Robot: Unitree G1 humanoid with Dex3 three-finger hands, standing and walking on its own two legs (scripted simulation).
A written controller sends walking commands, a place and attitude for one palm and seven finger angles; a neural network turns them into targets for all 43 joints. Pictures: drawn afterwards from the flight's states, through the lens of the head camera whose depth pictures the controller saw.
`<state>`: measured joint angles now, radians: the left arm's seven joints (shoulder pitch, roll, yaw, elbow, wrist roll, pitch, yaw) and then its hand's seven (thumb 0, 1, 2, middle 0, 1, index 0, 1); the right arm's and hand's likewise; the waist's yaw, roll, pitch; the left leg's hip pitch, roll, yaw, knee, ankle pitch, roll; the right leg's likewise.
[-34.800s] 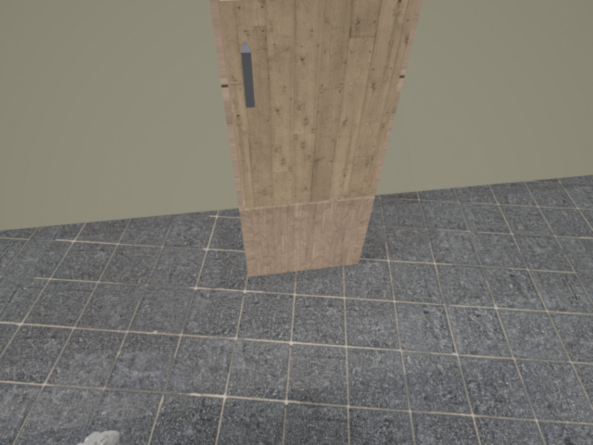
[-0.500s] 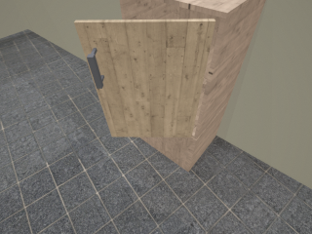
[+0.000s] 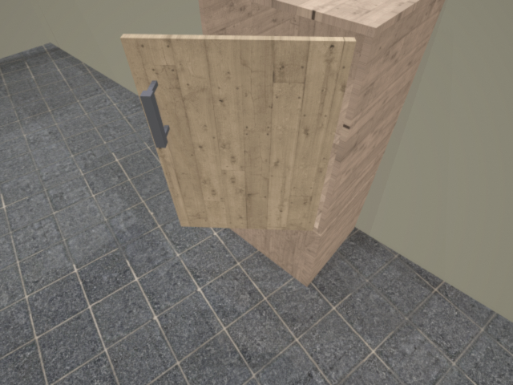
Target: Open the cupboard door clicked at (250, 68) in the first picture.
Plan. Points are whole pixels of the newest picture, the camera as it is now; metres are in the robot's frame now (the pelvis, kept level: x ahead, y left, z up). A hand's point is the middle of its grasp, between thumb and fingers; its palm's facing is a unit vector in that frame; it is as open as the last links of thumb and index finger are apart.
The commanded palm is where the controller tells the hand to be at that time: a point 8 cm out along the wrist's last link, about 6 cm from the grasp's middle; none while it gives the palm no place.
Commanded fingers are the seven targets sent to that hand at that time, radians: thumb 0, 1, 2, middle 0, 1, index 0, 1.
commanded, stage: look again from close up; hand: left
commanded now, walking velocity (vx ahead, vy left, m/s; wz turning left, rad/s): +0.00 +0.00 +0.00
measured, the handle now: (157, 115) +0.60 +0.25 +0.10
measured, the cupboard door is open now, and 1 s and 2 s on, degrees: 39 39 39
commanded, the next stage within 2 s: shuffle to correct the standing spot in 0.54 s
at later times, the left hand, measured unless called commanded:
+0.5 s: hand out of the picture -0.01 +0.18 -0.17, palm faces +0.03 -0.98 -0.19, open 7.4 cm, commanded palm none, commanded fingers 0.00 0.90 0.90 -0.20 -0.30 -0.20 -0.30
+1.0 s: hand out of the picture -0.02 +0.21 -0.19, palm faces +0.10 -0.98 -0.14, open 7.4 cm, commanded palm none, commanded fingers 0.00 0.90 0.90 -0.20 -0.30 -0.20 -0.30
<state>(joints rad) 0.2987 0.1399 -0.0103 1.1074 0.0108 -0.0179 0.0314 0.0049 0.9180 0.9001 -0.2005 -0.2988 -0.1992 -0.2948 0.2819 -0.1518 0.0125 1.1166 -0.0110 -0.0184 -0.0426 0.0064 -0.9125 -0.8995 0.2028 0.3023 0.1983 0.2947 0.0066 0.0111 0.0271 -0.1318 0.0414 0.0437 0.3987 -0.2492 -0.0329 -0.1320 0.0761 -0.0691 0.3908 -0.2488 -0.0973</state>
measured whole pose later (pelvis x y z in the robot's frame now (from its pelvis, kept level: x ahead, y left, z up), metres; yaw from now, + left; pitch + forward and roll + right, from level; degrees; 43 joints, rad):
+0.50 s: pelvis +0.00 +0.01 +0.00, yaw +0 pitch -1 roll +1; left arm 0.31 0.14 -0.01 1.11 0.01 -0.02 0.03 0.00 0.91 0.90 -0.20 -0.30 -0.20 -0.29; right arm 0.32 -0.13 0.02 1.14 -0.01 -0.03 -0.04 0.01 -0.91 -0.90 0.20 0.30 0.20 0.29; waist 0.01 0.00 0.02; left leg -0.12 0.03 0.05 0.39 -0.25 -0.02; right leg -0.13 0.06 -0.06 0.39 -0.25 -0.09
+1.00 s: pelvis +0.05 +0.05 -0.01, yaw +0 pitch +0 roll +0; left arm 0.43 0.15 0.04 1.10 0.03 -0.02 0.02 0.00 0.91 0.90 -0.20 -0.30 -0.20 -0.29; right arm 0.35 -0.14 -0.01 1.08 -0.02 -0.03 -0.01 0.01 -0.91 -0.90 0.20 0.30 0.20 0.29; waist 0.04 -0.06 0.02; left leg -0.29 0.03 0.07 0.58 -0.33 0.02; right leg -0.09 0.02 -0.05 0.44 -0.34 -0.04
